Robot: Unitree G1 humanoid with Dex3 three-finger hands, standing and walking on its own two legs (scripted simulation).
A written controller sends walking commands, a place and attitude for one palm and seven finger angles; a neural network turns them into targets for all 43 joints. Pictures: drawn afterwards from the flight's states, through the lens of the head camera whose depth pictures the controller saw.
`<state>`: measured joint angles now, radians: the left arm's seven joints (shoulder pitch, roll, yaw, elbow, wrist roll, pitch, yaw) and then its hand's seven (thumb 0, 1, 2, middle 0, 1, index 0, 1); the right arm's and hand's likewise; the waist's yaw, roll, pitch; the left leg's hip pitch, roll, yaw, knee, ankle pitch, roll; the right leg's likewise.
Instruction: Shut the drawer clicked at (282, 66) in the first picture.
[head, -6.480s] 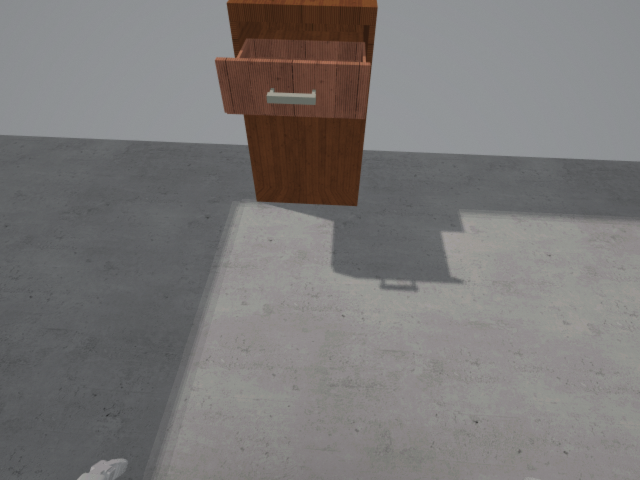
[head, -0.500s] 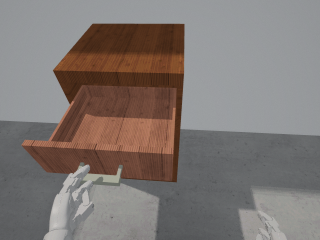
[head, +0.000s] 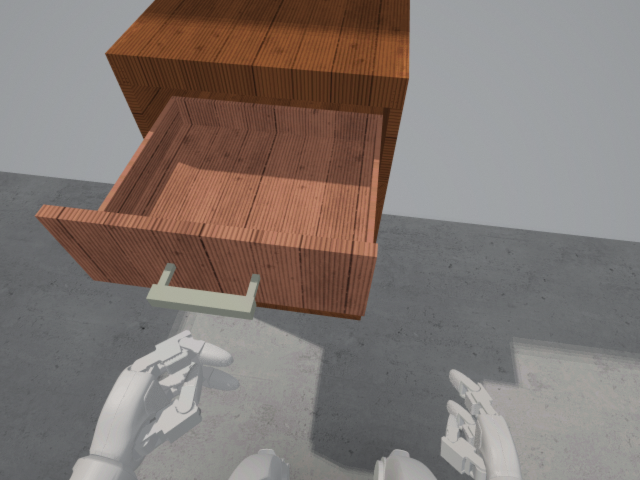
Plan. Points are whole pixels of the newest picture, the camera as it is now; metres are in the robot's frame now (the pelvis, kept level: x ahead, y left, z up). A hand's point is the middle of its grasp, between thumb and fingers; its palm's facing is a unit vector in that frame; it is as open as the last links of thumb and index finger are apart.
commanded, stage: raise the hand and make a fist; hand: left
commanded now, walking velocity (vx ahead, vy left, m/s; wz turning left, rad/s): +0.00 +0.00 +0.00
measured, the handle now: (207, 288) +0.35 +0.18 +0.01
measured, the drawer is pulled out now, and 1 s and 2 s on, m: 0.29 0.29 0.29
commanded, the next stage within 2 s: bring the fist close to the handle in 1.16 s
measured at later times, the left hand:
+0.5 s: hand (161, 416) +0.17 +0.16 +0.09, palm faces +0.00 -1.00 -0.05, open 3.1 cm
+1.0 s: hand (158, 415) +0.17 +0.16 +0.10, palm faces -0.05 -1.00 -0.06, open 3.3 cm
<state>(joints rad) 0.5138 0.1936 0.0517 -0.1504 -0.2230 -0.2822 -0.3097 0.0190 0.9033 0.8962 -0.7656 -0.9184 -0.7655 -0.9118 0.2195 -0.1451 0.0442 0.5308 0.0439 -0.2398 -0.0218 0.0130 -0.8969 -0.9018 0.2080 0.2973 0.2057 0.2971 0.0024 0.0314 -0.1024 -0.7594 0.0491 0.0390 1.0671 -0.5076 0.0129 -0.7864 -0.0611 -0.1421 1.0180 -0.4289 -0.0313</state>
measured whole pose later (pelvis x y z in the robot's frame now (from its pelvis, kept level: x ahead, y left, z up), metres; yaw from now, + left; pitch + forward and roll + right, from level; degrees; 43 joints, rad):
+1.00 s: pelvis +0.03 +0.00 +0.02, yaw +0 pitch +8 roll -2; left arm 0.75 0.22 0.08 -0.37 -0.22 -0.29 -0.24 0.02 0.90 0.90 -1.40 -1.60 -1.40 -1.59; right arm 0.24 -0.21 0.00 0.50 0.06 -0.26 -0.03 0.01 -0.90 -0.90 0.20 0.30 0.20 0.30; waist 0.01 0.03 -0.12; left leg -0.59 0.05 0.03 0.95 -0.50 0.01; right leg -0.61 -0.05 -0.15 0.90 -0.42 -0.02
